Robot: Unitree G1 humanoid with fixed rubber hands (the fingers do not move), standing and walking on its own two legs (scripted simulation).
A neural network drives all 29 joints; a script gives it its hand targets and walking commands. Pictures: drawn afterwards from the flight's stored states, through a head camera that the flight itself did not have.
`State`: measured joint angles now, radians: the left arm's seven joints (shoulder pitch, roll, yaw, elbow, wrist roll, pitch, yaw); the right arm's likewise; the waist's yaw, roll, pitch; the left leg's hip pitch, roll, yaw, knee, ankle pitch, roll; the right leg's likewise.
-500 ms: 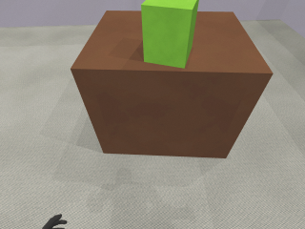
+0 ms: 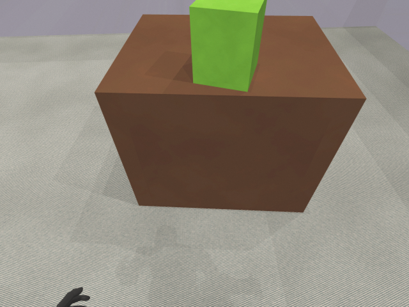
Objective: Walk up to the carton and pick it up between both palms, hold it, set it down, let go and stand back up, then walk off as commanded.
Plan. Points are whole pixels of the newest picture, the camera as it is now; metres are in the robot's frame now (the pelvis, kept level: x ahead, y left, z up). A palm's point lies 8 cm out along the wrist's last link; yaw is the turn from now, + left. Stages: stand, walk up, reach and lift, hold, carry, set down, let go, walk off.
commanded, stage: stand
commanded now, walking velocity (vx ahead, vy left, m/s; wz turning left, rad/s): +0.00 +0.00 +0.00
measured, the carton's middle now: (228, 39) +0.92 -0.04 +0.11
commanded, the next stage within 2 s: none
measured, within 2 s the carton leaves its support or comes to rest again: neither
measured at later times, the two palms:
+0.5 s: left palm out of the picture +0.11 +0.31 -0.09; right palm out of the picture +0.05 -0.31 -0.10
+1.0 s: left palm out of the picture +0.11 +0.31 -0.09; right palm out of the picture +0.05 -0.31 -0.10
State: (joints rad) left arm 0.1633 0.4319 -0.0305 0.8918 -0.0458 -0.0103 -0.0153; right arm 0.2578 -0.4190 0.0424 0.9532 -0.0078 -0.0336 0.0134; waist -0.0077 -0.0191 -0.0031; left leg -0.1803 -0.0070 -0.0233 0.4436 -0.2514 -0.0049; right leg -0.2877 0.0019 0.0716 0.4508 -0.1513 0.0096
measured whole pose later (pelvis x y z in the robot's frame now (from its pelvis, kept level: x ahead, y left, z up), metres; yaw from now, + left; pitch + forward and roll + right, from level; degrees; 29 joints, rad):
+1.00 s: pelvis +0.00 +0.00 +0.00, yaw +0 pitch -1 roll +1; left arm 0.17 0.43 -0.03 0.89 -0.05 -0.01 -0.02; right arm 0.26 -0.42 0.04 0.95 -0.01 -0.03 0.01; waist -0.01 -0.02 0.00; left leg -0.18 -0.01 -0.02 0.44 -0.25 0.00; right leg -0.29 0.00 0.07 0.45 -0.15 0.01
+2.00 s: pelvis +0.00 +0.00 +0.00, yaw +0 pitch -1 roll +1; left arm 0.17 0.43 -0.03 0.89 -0.05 -0.01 -0.02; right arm 0.26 -0.42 0.04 0.96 -0.01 -0.03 0.01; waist -0.01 -0.02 -0.01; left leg -0.18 -0.01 -0.02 0.44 -0.25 0.00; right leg -0.29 0.00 0.07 0.45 -0.15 0.01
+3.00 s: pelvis +0.00 +0.00 +0.00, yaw +0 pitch -1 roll +1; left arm 0.17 0.43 -0.03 0.89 -0.05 -0.01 -0.01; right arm 0.26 -0.42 0.04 0.96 -0.01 -0.03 0.01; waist -0.01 -0.02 -0.01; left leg -0.18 -0.01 -0.02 0.44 -0.25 0.00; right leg -0.29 0.00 0.07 0.45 -0.15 0.01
